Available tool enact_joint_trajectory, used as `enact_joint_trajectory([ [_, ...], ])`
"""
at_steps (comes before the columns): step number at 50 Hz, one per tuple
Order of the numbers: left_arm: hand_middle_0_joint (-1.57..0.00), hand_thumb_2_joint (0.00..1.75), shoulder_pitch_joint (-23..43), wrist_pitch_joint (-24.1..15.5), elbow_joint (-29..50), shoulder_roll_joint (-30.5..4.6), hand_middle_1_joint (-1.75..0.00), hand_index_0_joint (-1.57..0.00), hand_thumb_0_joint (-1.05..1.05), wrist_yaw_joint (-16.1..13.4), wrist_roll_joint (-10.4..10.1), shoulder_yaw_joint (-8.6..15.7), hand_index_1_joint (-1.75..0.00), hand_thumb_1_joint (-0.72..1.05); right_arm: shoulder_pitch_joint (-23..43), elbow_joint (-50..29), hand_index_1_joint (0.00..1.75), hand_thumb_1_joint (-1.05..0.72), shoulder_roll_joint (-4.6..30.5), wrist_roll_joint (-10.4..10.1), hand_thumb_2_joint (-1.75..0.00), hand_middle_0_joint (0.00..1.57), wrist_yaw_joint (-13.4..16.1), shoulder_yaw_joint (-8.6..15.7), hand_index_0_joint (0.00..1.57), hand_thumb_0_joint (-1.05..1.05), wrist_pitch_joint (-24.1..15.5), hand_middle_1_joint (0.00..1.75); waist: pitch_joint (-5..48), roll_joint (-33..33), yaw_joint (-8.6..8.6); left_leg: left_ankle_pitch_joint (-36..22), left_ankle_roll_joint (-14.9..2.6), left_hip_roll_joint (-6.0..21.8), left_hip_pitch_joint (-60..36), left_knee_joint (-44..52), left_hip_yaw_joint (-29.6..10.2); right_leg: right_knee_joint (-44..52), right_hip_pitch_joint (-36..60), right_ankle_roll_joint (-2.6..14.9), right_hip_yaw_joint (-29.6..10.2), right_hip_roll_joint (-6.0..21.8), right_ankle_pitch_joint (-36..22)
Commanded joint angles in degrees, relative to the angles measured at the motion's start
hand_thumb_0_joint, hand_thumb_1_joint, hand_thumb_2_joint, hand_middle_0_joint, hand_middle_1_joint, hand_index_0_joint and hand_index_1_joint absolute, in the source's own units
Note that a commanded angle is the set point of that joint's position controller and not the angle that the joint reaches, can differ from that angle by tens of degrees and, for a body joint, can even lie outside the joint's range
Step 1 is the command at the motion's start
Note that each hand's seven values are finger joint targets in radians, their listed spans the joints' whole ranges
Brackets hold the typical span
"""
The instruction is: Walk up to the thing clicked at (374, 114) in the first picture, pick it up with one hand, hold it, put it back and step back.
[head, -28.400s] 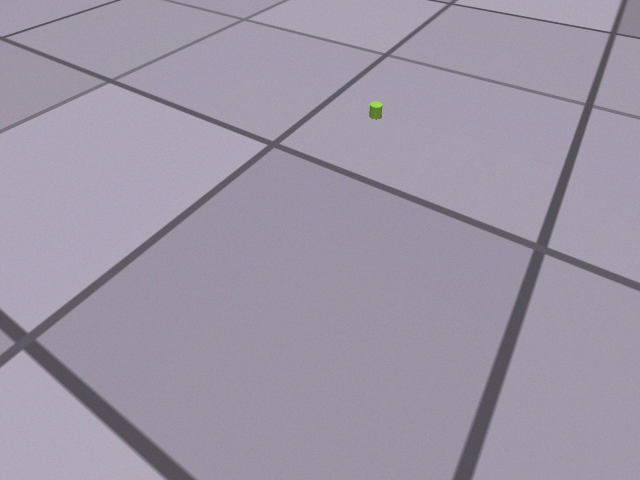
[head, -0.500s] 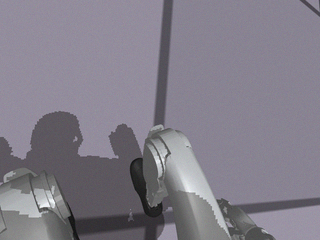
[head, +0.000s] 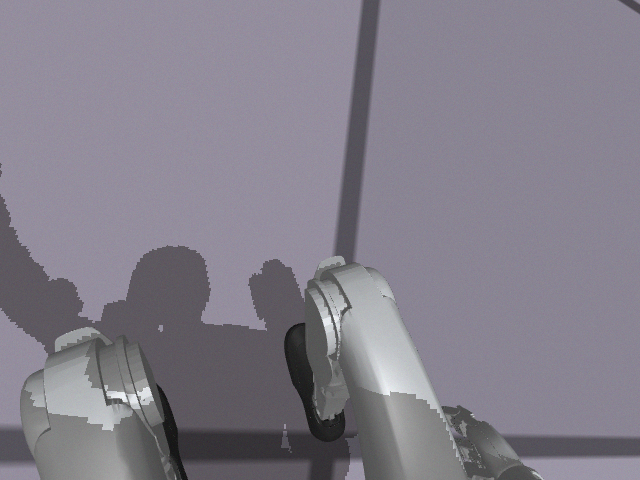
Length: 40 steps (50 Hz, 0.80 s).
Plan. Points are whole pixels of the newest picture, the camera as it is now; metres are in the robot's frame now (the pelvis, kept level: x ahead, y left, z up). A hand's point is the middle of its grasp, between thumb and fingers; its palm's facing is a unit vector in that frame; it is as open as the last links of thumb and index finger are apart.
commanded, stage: lift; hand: left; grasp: from above
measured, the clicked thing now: out of the picture +0.53 +0.35 -0.18
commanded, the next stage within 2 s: hold in 1.60 s
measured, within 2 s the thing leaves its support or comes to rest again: neither
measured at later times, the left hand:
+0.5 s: hand out of the picture +0.43 +0.36 -0.03, palm faces -0.45 -0.14 -0.88, open 10.0 cm
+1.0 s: hand out of the picture +0.34 +0.31 +0.19, palm faces -0.44 -0.16 -0.88, open 10.1 cm
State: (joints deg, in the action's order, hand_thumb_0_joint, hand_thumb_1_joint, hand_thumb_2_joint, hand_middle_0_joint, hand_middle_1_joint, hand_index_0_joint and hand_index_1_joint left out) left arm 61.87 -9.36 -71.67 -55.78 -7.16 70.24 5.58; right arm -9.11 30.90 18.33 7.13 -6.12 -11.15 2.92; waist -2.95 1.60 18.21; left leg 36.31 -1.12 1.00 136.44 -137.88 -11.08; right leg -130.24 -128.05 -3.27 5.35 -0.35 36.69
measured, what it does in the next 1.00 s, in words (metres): rises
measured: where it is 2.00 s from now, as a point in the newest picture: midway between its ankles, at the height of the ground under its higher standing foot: (246, 434)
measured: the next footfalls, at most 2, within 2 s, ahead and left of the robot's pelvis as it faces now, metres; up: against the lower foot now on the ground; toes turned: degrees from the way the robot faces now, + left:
none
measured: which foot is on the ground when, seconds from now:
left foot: down 0.00-1.00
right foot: down 0.00-1.00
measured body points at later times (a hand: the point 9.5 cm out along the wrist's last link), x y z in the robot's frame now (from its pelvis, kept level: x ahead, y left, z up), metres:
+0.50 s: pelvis +0.00 +0.00 +0.08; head +0.21 +0.09 +0.46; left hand +0.45 +0.36 +0.02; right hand +0.11 -0.27 -0.02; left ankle +0.08 +0.12 -0.30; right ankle +0.12 -0.14 -0.30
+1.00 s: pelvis +0.01 -0.01 +0.26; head +0.13 +0.03 +0.69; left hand +0.36 +0.31 +0.24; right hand +0.16 -0.25 +0.14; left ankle +0.08 +0.12 -0.30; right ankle +0.12 -0.14 -0.30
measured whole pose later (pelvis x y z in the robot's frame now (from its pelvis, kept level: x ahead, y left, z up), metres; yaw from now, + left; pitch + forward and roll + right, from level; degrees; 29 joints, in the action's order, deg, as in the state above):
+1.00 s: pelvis +0.01 -0.01 +0.26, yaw +9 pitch +23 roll -4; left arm 23.8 -3.1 -40.9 -32.1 0.1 54.9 -3.1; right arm -10.4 38.1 14.2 -1.8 2.9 -0.3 3.4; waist 8.8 -3.2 6.0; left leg 31.1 -0.3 3.1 81.0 -88.7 -2.4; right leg -85.4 -78.0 -2.6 1.1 0.9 30.7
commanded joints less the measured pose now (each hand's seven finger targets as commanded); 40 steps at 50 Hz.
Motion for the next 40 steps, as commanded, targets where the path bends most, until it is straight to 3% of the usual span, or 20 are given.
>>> enact_joint_trajectory([
  [1,-0.87,0.81,19.65,2.59,13.9,-17.57,-0.97,-0.93,0.0,-0.66,-2.75,3.68,-0.9,0.6,-12.66,-1.02,0.3,-0.92,16.66,-0.51,-0.91,0.2,0.92,7.49,0.2,0.0,0.87,0.3,46.89,-30.38,-0.78,-12.36,0.51,-0.1,-41.05,16.54,5.34,12.75,17.51,6.22,5.15,-1.82,-12.48],
  [7,-0.88,0.79,15.06,3.82,19.36,-15.56,-0.96,-0.95,0.0,4.85,-6.18,3.35,-0.89,0.63,-13.87,-0.7,0.3,-0.92,15.58,-1.33,-0.9,0.2,1.37,8.89,0.2,0.0,2.71,0.3,51.78,-26.18,-2.61,-15.63,-0.3,-0.13,-42.4,18.07,6.63,15.78,23.66,5.83,3.54,-1.69,-14.71],
  [12,-0.87,0.77,11.64,0.9,26.64,-14.37,-0.88,-0.93,0.0,8.32,-8.52,4.35,-0.83,0.58,-13.16,-0.7,0.3,-0.92,14.91,-2.2,-0.9,0.2,2.55,10.47,0.2,0.0,3.73,0.3,49.86,-24.42,-4.51,-13.06,-0.14,-0.61,-43.25,20.8,6.73,18.16,22.46,6.58,2.48,-1.08,-12.07],
  [13,-0.86,0.78,11.91,0.25,30.04,-14.15,-0.9,-0.92,0.0,8.53,-9.31,4.66,-0.84,0.57,-12.83,-1.0,0.3,-0.92,14.15,-2.38,-0.9,0.2,2.8,10.71,0.2,0.0,3.82,0.3,52.4,-26.2,-5.1,-13.31,-0.05,-0.44,-45.49,22.0,6.99,18.48,23.38,6.41,2.2,-1.03,-12.26],
  [16,-0.85,0.78,7.54,-0.81,30.78,-13.2,-0.92,-0.91,0.0,8.68,-10.7,5.45,-0.85,0.57,-12.06,-0.67,0.3,-0.91,13.56,-3.31,-0.9,0.2,3.53,12.05,0.2,0.0,4.19,0.3,52.25,-25.39,-6.76,-11.12,0.23,-0.54,-48.59,25.92,6.18,19.67,22.4,6.43,1.61,-0.68,-10.72],
  [19,-0.81,0.82,4.72,-1.02,31.77,-10.91,-0.96,-0.87,0.0,7.95,-11.28,5.23,-0.89,0.54,-11.39,-0.42,0.3,-0.91,12.38,-3.98,-0.9,0.2,3.96,12.73,0.2,0.0,4.34,0.3,51.97,-24.02,-7.09,-8.95,-0.27,-0.24,-50.24,29.52,5.81,21.51,24.01,5.61,1.01,-0.6,-10.49],
  [22,-0.8,0.85,4.61,-0.52,35.21,-7.43,-0.98,-0.86,0.0,6.78,-11.95,3.39,-0.92,0.53,-10.7,-0.16,0.3,-0.91,11.33,-4.61,-0.9,0.2,4.23,13.47,0.2,0.0,4.17,0.3,53.52,-24.1,-7.23,-7.52,-0.64,0.12,-52.76,32.86,5.49,23.47,26.06,5.13,0.72,-0.73,-10.64],
  [27,-0.77,0.83,1.46,1.44,38.45,-3.98,-0.99,-0.84,0.0,6.03,-13.1,1.76,-0.92,0.52,-9.31,0.32,0.3,-0.91,10.98,-5.93,-0.9,0.2,5.28,14.71,0.2,0.0,3.43,0.3,51.4,-23.29,-8.16,-1.71,-0.29,0.71,-58.19,40.83,2.89,27.32,29.41,4.61,1.01,-0.72,-8.36],
  [31,-0.76,0.83,-1.16,2.67,43.16,-1.91,-1.01,-0.82,0.0,5.98,-14.59,1.05,-0.94,0.52,-8.13,0.41,0.3,-0.9,10.02,-6.66,-0.9,0.2,6.33,15.3,0.2,0.0,2.73,0.3,53.22,-20.82,-9.0,-3.4,-0.23,0.97,-63.89,45.21,3.2,32.12,35.48,4.2,0.64,-0.64,-9.64],
  [35,-0.7,0.82,-7.06,4.18,43.04,-0.05,-1.04,-0.78,0.0,5.03,-15.62,0.83,-0.96,0.46,-6.85,1.18,0.3,-0.9,8.37,-7.28,-0.9,0.2,7.45,14.86,0.2,0.0,1.95,0.3,49.94,-16.41,-10.17,-3.89,-0.5,0.65,-66.08,49.38,4.98,38.8,43.28,3.85,-0.17,-0.67,-9.72],
  [40,-0.71,0.86,-13.22,5.97,43.92,2.42,-1.04,-0.78,0.0,4.43,-15.52,0.29,-0.97,0.46,-5.21,1.84,0.3,-0.9,7.21,-7.92,-0.9,0.2,8.28,14.84,0.2,0.0,1.15,0.3,47.2,-15.47,-11.77,-6.68,-0.31,0.67,-71.9,55.75,6.02,45.49,51.23,3.8,-1.23,-0.7,-11.06],
])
